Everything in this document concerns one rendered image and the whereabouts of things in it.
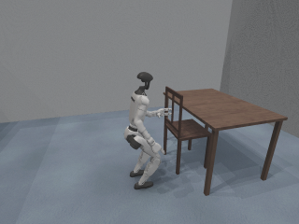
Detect robot left foot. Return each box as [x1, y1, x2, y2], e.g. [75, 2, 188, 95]
[130, 170, 145, 177]

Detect right robot hand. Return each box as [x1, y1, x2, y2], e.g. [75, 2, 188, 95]
[150, 142, 165, 159]

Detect left robot hand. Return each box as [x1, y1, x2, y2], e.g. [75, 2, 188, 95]
[157, 108, 172, 118]

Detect robot left forearm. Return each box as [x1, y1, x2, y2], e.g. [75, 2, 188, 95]
[146, 110, 158, 118]

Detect right robot upper arm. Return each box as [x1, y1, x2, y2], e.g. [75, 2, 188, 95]
[134, 95, 150, 126]

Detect chair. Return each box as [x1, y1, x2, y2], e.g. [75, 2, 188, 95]
[164, 86, 212, 175]

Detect table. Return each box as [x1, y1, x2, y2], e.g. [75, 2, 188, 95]
[164, 89, 288, 196]

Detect humanoid robot head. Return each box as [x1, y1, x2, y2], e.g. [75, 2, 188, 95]
[135, 72, 153, 96]

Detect robot right forearm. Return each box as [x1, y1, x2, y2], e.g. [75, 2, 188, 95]
[135, 120, 155, 146]

